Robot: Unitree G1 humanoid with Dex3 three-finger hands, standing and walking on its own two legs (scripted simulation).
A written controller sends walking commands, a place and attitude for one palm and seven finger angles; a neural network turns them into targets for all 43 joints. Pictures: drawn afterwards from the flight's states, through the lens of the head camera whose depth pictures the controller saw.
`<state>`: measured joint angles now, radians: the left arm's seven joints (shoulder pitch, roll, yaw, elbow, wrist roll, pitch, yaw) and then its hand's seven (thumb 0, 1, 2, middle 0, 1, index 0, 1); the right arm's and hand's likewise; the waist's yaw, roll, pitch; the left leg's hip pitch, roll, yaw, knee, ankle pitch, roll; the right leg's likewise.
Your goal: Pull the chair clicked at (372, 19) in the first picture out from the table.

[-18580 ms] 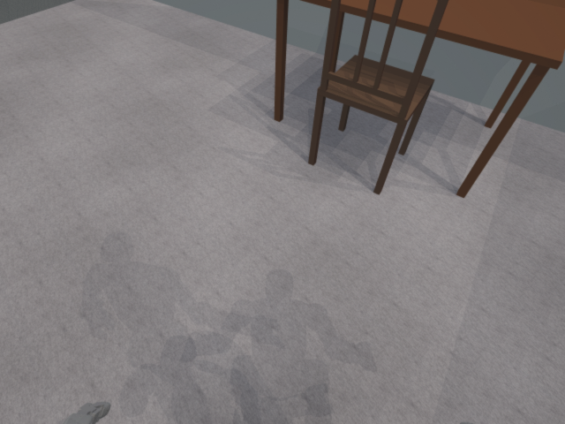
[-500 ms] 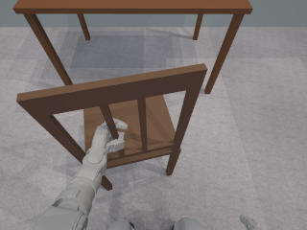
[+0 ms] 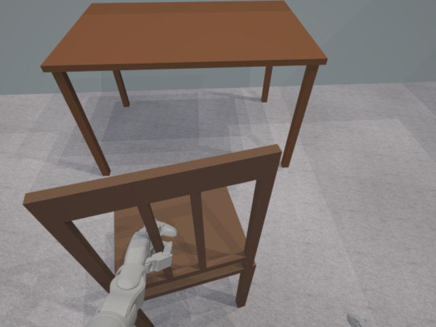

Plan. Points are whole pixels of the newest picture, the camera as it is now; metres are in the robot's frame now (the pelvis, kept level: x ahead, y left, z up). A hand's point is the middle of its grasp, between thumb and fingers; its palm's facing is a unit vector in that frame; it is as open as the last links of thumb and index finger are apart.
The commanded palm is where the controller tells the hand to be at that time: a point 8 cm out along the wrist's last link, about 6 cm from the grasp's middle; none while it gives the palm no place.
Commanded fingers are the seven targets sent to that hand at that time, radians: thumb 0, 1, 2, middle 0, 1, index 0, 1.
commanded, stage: stop walking, hand still on the chair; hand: left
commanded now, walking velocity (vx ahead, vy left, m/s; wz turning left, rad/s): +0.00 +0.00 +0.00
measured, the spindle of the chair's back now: (158, 245) +0.30 +0.14 -0.07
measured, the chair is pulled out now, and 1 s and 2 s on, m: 0.59 0.60 0.60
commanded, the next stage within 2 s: open the thumb and straighten the fingers in 0.68 s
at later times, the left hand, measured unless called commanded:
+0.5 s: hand (166, 256) +0.27 +0.12 -0.06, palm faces -0.04 -0.99 -0.15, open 5.2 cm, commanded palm +0.25 +0.17 -0.05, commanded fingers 0.00 0.90 0.90 -0.50 -1.45 -0.50 -1.45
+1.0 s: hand (165, 252) +0.28 +0.12 -0.06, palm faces -0.04 -0.99 -0.13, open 7.1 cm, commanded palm +0.26 +0.18 -0.04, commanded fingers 0.00 -0.55 0.20 -0.45 -1.30 -0.45 -1.30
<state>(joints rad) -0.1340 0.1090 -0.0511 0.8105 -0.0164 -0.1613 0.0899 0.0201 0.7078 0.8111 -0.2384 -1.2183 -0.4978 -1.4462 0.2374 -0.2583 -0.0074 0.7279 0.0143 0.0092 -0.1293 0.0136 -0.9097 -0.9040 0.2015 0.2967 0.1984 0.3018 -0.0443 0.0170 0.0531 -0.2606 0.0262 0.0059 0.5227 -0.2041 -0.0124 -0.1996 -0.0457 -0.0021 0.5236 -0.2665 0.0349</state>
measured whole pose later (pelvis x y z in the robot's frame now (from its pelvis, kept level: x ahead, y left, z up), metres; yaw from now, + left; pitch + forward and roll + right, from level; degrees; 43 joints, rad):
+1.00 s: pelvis +0.02 -0.01 -0.01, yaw +0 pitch +4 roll +0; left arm 0.07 0.17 -0.04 0.46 -0.06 -0.09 0.02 0.02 0.38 0.65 -0.36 -1.35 -0.50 -1.45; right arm 0.23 -0.24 0.00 0.63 0.05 -0.06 -0.04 0.01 -0.91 -0.90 0.20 0.30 0.20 0.30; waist -0.05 0.02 -0.03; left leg -0.43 0.04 -0.01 0.63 -0.27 -0.03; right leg -0.36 -0.03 -0.02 0.63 -0.34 0.02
